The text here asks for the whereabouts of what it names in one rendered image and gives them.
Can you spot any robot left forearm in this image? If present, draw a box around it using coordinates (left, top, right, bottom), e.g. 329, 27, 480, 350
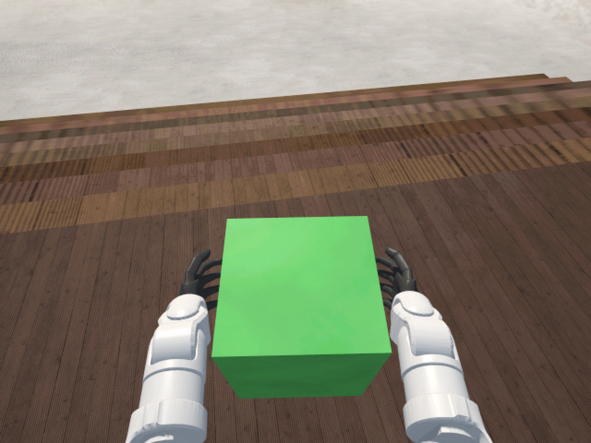
126, 294, 211, 443

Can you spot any robot right forearm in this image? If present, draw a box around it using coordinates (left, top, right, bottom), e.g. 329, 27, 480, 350
390, 291, 492, 443

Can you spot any carton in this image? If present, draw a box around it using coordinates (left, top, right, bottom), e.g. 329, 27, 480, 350
211, 216, 392, 399

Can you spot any right robot hand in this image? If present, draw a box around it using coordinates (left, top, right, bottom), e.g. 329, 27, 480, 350
375, 246, 418, 310

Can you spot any left robot hand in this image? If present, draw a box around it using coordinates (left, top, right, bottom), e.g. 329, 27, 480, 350
178, 248, 223, 311

